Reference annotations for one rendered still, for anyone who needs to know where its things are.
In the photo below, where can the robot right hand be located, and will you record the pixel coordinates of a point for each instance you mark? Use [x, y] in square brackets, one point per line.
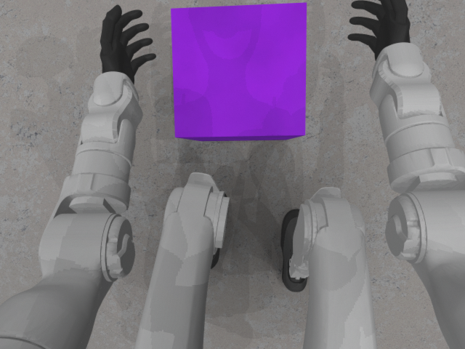
[391, 27]

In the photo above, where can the right robot upper arm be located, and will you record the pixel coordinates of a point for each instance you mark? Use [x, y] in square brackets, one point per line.
[427, 228]

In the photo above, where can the robot right shin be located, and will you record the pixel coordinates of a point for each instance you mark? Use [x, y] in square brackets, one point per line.
[299, 267]

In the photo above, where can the right robot thigh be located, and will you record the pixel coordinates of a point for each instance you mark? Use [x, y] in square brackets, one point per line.
[340, 308]

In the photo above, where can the left robot forearm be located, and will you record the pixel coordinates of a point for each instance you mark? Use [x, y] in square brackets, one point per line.
[100, 176]

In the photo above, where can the left robot upper arm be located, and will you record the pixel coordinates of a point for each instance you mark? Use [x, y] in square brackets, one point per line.
[81, 256]

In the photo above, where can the carton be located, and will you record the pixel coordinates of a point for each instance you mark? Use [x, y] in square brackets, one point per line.
[239, 72]

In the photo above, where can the right robot forearm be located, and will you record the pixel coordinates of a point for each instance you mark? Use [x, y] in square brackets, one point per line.
[415, 129]

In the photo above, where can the robot left hand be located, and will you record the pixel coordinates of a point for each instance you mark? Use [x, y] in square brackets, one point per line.
[115, 54]

